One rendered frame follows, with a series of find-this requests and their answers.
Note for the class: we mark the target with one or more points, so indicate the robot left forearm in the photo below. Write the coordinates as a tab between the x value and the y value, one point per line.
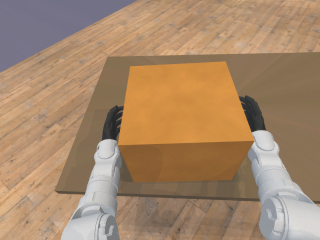
103	184

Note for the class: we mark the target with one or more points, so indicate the robot right forearm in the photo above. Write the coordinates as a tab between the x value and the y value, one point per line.
269	172

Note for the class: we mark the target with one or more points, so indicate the robot right hand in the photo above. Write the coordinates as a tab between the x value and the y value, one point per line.
253	114

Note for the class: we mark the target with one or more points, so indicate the right robot upper arm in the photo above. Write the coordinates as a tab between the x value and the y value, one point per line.
288	219

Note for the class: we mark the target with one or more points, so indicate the robot left hand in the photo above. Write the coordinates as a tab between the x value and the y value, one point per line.
110	130

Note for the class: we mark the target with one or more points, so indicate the table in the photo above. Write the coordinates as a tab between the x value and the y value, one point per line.
286	87

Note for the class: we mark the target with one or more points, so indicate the carton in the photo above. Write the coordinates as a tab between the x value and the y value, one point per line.
183	122

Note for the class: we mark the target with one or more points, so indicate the left robot upper arm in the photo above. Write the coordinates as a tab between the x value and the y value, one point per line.
100	226

